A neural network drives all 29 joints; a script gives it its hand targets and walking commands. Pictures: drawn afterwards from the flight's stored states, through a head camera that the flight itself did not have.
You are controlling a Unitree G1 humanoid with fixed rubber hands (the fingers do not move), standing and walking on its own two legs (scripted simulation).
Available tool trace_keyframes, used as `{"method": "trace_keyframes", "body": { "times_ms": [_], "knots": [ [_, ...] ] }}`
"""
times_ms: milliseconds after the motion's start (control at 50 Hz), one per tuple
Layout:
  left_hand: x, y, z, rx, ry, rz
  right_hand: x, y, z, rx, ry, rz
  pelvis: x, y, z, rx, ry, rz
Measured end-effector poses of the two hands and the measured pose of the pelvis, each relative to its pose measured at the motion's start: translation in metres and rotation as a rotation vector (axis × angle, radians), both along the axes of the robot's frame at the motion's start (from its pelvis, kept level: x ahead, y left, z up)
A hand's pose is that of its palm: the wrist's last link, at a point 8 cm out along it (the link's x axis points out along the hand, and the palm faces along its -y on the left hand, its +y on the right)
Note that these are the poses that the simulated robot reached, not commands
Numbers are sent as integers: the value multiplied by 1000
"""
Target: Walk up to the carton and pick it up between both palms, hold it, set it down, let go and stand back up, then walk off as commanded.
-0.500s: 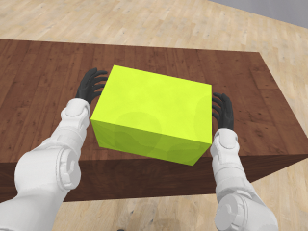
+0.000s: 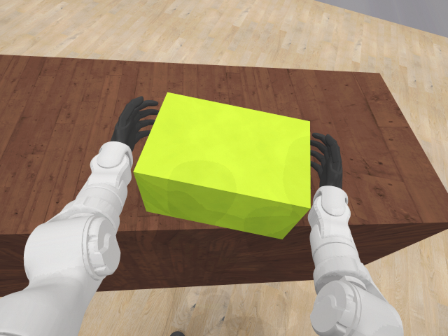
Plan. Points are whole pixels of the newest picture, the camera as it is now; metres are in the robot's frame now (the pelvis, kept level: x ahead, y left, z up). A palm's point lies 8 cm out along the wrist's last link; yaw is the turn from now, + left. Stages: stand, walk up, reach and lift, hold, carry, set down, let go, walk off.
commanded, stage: set down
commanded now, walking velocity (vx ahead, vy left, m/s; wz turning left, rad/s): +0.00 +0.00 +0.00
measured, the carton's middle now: (226, 167) +0.44 +0.01 -0.01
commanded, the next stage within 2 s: none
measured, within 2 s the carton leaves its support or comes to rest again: neither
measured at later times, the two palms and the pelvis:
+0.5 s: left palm (119, 136) +0.47 +0.22 +0.03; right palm (338, 179) +0.41 -0.20 +0.03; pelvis -0.01 +0.00 -0.03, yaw -1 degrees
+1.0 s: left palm (97, 167) +0.40 +0.25 +0.02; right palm (342, 206) +0.36 -0.20 +0.02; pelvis -0.03 +0.00 -0.03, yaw +1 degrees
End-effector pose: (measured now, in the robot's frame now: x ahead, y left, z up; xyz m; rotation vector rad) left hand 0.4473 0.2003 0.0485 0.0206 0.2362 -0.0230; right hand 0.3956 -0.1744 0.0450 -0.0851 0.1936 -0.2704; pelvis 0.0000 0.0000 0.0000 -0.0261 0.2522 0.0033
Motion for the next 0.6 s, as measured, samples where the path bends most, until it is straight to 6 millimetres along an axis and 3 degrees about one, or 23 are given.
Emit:
{"method": "trace_keyframes", "body": {
  "times_ms": [160,300,420,600],
  "knots": [
    [0,1,-4,4,27,10,2,-1,-5,26,27,7,-1,1,-2,-6,5,-8],
    [13,7,-9,15,55,82,8,-6,-17,60,105,-1,-3,1,-15,-25,97,-11],
    [20,9,-11,34,40,65,11,-17,-20,54,94,-16,-6,2,-27,-32,149,-15],
    [9,33,-22,58,39,96,12,-42,-17,45,81,-30,-16,0,-35,-32,180,-4]
  ]
}}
